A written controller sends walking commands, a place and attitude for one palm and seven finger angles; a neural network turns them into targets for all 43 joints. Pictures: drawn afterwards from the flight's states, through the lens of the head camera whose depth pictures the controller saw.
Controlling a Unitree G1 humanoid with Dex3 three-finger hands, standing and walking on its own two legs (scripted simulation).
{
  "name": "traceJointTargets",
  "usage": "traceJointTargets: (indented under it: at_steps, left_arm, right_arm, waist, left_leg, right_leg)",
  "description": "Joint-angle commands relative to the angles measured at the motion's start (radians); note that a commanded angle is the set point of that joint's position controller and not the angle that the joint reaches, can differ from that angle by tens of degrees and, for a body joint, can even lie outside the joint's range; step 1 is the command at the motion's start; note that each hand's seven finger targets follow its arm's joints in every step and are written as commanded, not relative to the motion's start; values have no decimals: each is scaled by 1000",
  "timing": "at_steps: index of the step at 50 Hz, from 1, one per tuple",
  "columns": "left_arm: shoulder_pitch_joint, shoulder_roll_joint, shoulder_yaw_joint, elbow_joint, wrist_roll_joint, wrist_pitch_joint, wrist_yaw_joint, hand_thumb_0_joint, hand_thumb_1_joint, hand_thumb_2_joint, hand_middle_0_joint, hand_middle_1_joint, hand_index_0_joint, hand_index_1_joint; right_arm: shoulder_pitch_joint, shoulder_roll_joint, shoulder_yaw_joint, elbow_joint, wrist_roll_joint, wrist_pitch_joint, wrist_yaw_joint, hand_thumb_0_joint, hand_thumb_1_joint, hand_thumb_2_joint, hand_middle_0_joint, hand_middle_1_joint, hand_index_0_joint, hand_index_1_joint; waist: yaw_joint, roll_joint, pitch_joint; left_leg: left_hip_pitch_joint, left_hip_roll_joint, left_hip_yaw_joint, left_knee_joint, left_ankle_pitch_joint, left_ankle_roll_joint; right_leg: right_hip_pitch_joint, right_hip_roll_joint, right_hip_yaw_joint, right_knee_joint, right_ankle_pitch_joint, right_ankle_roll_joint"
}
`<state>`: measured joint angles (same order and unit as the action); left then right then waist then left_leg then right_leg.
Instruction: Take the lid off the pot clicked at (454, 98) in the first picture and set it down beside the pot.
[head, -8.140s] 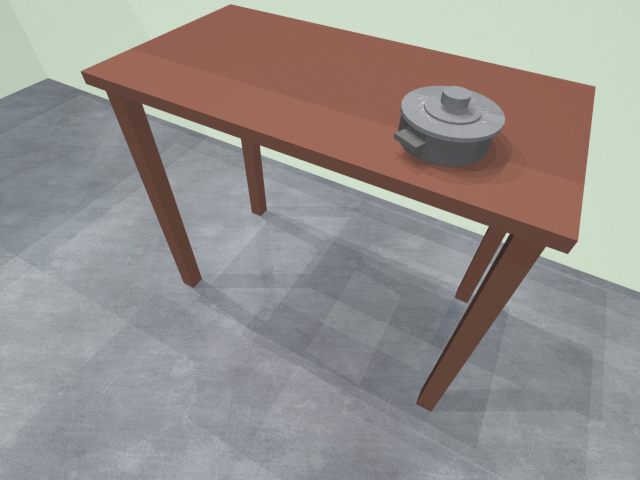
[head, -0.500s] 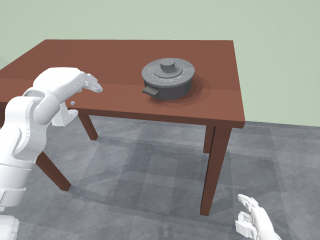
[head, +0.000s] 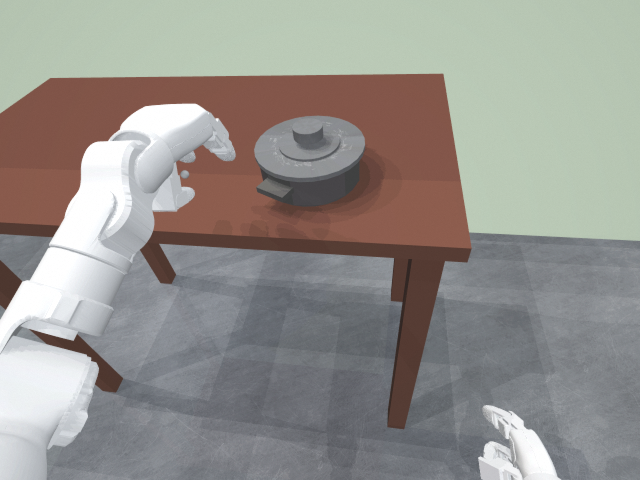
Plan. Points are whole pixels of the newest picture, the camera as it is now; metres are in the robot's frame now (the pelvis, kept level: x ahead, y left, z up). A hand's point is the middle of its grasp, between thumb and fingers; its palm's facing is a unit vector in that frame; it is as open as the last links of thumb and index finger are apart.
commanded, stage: move the open hand above the knob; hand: left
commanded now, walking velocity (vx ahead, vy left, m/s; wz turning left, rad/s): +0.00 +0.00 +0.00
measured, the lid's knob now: (307, 131) +0.58 +0.07 +0.16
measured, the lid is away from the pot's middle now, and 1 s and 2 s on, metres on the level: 0.00 0.00 0.00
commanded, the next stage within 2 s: lower the open fingers around the knob in 1.72 s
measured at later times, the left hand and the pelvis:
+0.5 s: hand (250, 133) +0.48 +0.13 +0.22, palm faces -0.21 -0.02 -0.98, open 9.8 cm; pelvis +0.04 -0.01 +0.00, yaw +0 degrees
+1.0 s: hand (300, 99) +0.54 +0.07 +0.23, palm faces -0.25 -0.03 -0.97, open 9.8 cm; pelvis +0.06 -0.01 +0.00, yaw -2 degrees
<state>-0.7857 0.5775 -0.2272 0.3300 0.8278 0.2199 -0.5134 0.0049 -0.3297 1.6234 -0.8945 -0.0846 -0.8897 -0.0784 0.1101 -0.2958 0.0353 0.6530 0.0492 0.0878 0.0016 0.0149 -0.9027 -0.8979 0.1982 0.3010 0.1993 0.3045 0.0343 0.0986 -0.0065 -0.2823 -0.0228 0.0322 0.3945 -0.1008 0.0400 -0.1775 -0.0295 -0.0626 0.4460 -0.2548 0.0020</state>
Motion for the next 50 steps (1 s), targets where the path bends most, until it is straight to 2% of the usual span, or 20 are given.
traceJointTargets:
  at_steps: [1,3,4,8,9,13,14,18,21,23,27,29,31,34,37,39,43,45,48,50]
  left_arm:
    - [-505,224,142,-131,25,17,29,0,-340,1627,-880,-81,-880,-81]
    - [-496,203,131,-137,4,21,27,0,-340,1627,-880,-81,-880,-81]
    - [-555,247,157,-168,25,21,26,0,-340,1627,-880,-81,-880,-81]
    - [-477,185,117,-42,5,39,19,0,-340,1627,-880,-81,-880,-81]
    - [-565,216,131,-83,29,40,18,0,-340,1627,-880,-81,-880,-81]
    - [-644,129,53,-112,9,48,25,0,-340,1627,-880,-81,-880,-81]
    - [-743,167,76,-172,31,43,30,0,-340,1627,-880,-81,-880,-81]
    - [-598,121,66,119,20,74,34,0,-340,1627,-880,-81,-880,-81]
    - [-759,117,51,6,50,71,43,0,-340,1627,-880,-81,-880,-81]
    - [-733,69,17,44,25,78,41,0,-340,1627,-880,-81,-880,-81]
    - [-826,80,28,163,53,91,45,0,-340,1627,-880,-81,-880,-81]
    - [-872,81,28,121,51,83,48,0,-340,1627,-880,-81,-880,-81]
    - [-889,27,-15,223,60,90,49,0,-340,1627,-880,-81,-880,-81]
    - [-944,82,31,216,58,78,58,0,-340,1627,-880,-81,-880,-81]
    - [-972,-8,-37,324,65,84,61,0,-340,1627,-880,-81,-880,-81]
    - [-1018,57,17,291,62,74,67,0,-340,1627,-880,-81,-880,-81]
    - [-1025,-70,-72,375,50,69,77,0,-340,1627,-880,-81,-880,-81]
    - [-1095,32,9,404,80,63,88,0,-340,1627,-880,-81,-880,-81]
    - [-1070,-42,-41,489,59,75,93,0,-340,1627,-880,-81,-880,-81]
    - [-1138,22,-9,534,90,79,101,0,-340,1627,-880,-81,-880,-81]
  right_arm:
    - [-156,-110,-42,-161,6,-39,1,0,-900,-900,200,300,200,300]
    - [-146,-118,-49,-164,9,-34,4,0,-900,-900,200,300,200,300]
    - [-145,-115,-47,-163,5,-36,7,0,-900,-900,200,300,200,300]
    - [-123,-125,-50,-153,12,-21,6,0,-900,-900,200,300,200,300]
    - [-123,-120,-48,-153,9,-19,10,0,-900,-900,200,300,200,300]
    - [-128,-116,-50,-155,12,-19,8,0,-900,-900,200,300,200,300]
    - [-120,-111,-50,-148,8,-24,12,0,-900,-900,200,300,200,300]
    - [-78,-124,-46,-116,15,-5,10,0,-900,-900,200,300,200,300]
    - [-99,-109,-45,-128,7,-3,13,0,-900,-900,200,300,200,300]
    - [-90,-113,-47,-124,10,5,14,0,-900,-900,200,300,200,300]
    - [-67,-108,-41,-99,6,12,9,0,-900,-900,200,300,200,300]
    - [-63,-106,-41,-104,1,14,9,0,-900,-900,200,300,200,300]
    - [-42,-103,-42,-84,2,19,4,0,-900,-900,200,300,200,300]
    - [-26,-110,-44,-80,-3,23,1,0,-900,-900,200,300,200,300]
    - [-1,-104,-50,-58,1,27,-2,0,-900,-900,200,300,200,300]
    - [14,-113,-52,-59,-5,28,0,0,-900,-900,200,300,200,300]
    - [48,-111,-63,-41,-1,29,-2,0,-900,-900,200,300,200,300]
    - [65,-115,-63,-28,-11,22,-4,0,-900,-900,200,300,200,300]
    - [96,-121,-67,-11,-5,28,-7,0,-900,-900,200,300,200,300]
    - [102,-122,-63,0,-9,24,-14,0,-900,-900,200,300,200,300]
  waist:
    - [1,-106,-330]
    - [-8,-81,-342]
    - [2,-94,-389]
    - [-17,-114,-319]
    - [-11,-128,-351]
    - [-33,-75,-395]
    - [-31,-66,-458]
    - [-34,-149,-330]
    - [-28,-129,-443]
    - [-45,-126,-434]
    - [-50,-164,-399]
    - [-48,-158,-467]
    - [-67,-185,-410]
    - [-61,-170,-470]
    - [-88,-177,-419]
    - [-78,-167,-480]
    - [-105,-135,-455]
    - [-99,-159,-499]
    - [-113,-163,-441]
    - [-120,-203,-462]
  left_leg:
    - [231,-39,-33,-12,100,14]
    - [251,-42,-37,1,123,15]
    - [259,-45,-36,-7,141,16]
    - [236,-46,-28,13,160,19]
    - [237,-46,-26,0,166,18]
    - [301,-47,-41,25,205,22]
    - [330,-48,-45,18,237,19]
    - [241,-45,-32,22,210,18]
    - [286,-50,-30,27,258,24]
    - [297,-45,-33,45,309,25]
    - [263,-50,-26,33,266,24]
    - [285,-53,-30,39,311,27]
    - [266,-51,-23,36,282,28]
    - [273,-55,-19,41,302,30]
    - [274,-50,-14,45,299,32]
    - [277,-52,-16,42,315,32]
    - [305,-41,-17,57,375,36]
    - [299,-42,-13,55,365,39]
    - [266,-41,-4,48,362,40]
    - [239,-43,2,41,306,44]
  right_leg:
    - [-14,47,30,-72,189,-36]
    - [-15,52,26,-71,215,-39]
    - [10,51,33,-72,231,-38]
    - [-19,54,26,-68,272,-36]
    - [-2,51,30,-71,277,-36]
    - [-31,59,28,-56,291,-41]
    - [-13,58,32,-57,313,-41]
    - [-39,57,18,-51,324,-41]
    - [3,50,37,-38,372,-40]
    - [-9,52,31,-32,407,-41]
    - [-25,53,32,-34,393,-38]
    - [5,52,39,-29,430,-37]
    - [-35,52,32,-31,413,-35]
    - [5,51,43,-26,451,-35]
    - [-50,55,38,-28,434,-33]
    - [-8,54,46,-28,457,-32]
    - [-68,59,36,-28,459,-35]
    - [-41,60,50,-23,471,-33]
    - [-63,61,40,-32,480,-33]
    - [-42,61,52,-31,471,-28]
